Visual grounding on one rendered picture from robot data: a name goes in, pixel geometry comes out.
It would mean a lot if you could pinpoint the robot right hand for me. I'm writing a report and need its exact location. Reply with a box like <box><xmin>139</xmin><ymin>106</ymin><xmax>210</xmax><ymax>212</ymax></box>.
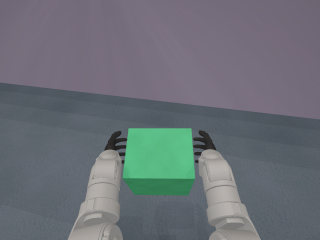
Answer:
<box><xmin>193</xmin><ymin>130</ymin><xmax>216</xmax><ymax>163</ymax></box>

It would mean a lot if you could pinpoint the carton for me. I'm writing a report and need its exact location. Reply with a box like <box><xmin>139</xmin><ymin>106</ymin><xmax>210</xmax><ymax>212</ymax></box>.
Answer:
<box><xmin>122</xmin><ymin>128</ymin><xmax>195</xmax><ymax>196</ymax></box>

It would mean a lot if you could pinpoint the robot right upper arm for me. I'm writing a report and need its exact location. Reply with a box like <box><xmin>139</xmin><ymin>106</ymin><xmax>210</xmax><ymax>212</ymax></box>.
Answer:
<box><xmin>209</xmin><ymin>229</ymin><xmax>260</xmax><ymax>240</ymax></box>

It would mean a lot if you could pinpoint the robot left hand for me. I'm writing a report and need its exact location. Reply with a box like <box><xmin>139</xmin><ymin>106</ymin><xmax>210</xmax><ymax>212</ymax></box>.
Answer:
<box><xmin>104</xmin><ymin>131</ymin><xmax>127</xmax><ymax>164</ymax></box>

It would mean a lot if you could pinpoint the left robot forearm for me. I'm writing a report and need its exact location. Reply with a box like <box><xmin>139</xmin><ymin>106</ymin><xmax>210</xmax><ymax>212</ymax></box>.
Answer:
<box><xmin>68</xmin><ymin>149</ymin><xmax>122</xmax><ymax>239</ymax></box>

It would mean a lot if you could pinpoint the right robot forearm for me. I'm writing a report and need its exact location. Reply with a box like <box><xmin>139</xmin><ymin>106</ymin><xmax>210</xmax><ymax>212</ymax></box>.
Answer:
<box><xmin>198</xmin><ymin>149</ymin><xmax>261</xmax><ymax>240</ymax></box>

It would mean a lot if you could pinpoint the robot left upper arm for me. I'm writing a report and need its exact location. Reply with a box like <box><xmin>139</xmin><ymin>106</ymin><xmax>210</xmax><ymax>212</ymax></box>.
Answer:
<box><xmin>68</xmin><ymin>222</ymin><xmax>123</xmax><ymax>240</ymax></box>

